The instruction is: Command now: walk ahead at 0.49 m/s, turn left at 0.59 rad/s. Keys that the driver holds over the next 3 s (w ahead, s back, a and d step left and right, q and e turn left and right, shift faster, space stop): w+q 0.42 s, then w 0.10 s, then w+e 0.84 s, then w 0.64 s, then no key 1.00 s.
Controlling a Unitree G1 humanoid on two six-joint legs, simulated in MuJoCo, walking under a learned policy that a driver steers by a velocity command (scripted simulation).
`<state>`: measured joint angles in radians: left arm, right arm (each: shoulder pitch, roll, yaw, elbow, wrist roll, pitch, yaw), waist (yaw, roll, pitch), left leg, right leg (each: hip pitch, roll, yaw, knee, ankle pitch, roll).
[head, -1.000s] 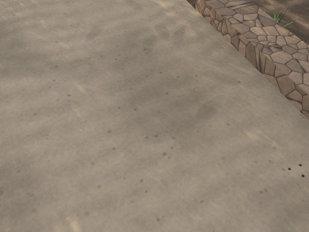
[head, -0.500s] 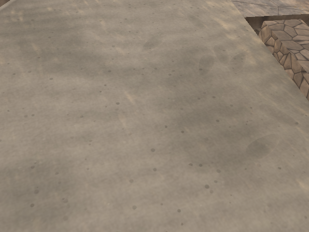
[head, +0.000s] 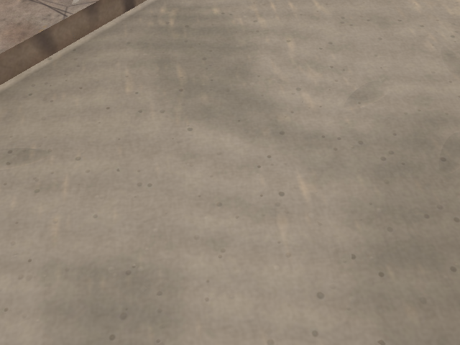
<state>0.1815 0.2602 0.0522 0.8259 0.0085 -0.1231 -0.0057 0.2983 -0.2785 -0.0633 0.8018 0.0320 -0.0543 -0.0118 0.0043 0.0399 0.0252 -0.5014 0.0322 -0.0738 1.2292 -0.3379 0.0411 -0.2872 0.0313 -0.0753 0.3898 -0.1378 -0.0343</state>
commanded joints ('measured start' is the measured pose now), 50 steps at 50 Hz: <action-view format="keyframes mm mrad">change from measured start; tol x64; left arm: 1 7 94 25 -24 -5 -19 -6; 50 177 184 50 -151 -28 43 -29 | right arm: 1 32 -12 -6 -84 1 9 4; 50 -56 -138 6 -179 -5 -96 25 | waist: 1 -13 -108 -19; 50 94 -91 -221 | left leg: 1 -149 108 -34 -30 52 -2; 17 200 -86 207 -654 183 115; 20 927 318 -782 -931 -40 397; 45 599 170 143 -633 1143 72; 50 -308 -5 -54 142 -71 -18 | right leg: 1 104 -288 228 -256 73 -180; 17 300 -281 -149 232 717 -52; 20 -529 -21 153 1038 -450 40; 42 -457 -74 62 184 115 -41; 50 489 -297 650 -71 -83 -299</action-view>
